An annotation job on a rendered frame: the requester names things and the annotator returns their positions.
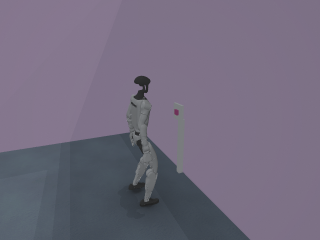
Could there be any robot left hand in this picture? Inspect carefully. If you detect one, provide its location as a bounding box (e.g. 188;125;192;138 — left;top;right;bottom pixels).
129;133;134;146

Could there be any robot right upper arm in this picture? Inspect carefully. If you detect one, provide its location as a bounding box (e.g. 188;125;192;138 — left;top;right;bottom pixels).
138;100;152;130

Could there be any robot left upper arm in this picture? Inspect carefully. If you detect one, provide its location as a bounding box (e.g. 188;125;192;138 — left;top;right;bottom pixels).
126;94;135;119

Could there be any panel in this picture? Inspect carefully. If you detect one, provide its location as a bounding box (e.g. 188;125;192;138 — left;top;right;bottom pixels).
173;102;185;174

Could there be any robot left forearm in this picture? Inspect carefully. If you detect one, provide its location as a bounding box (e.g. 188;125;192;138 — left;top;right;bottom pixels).
126;116;135;134

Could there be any humanoid robot head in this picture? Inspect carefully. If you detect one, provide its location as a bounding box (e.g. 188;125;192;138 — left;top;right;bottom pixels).
134;76;151;100

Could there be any right robot foot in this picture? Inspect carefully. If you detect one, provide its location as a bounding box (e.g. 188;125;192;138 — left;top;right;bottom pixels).
140;198;159;207

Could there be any robot right hand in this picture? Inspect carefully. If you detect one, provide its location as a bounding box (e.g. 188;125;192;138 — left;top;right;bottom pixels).
142;152;153;171

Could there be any robot right forearm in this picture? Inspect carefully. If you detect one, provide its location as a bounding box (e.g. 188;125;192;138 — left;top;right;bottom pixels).
139;124;150;154

